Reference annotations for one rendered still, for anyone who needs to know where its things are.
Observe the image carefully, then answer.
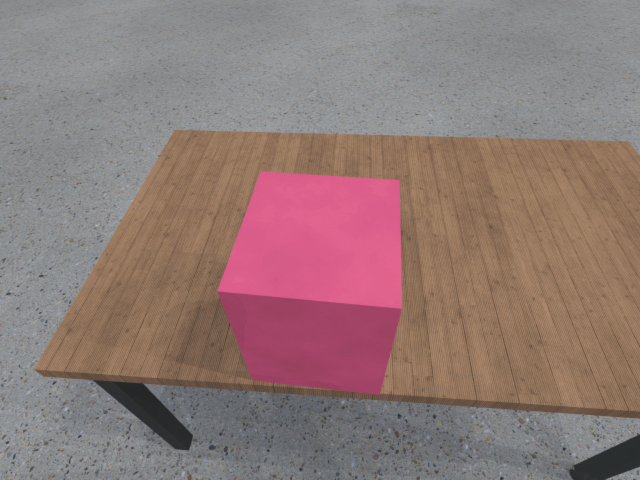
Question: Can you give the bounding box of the carton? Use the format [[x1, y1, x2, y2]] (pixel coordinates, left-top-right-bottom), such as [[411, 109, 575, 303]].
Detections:
[[217, 171, 402, 395]]

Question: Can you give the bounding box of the table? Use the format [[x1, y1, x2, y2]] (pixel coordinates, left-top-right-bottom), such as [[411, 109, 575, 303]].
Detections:
[[33, 130, 640, 480]]

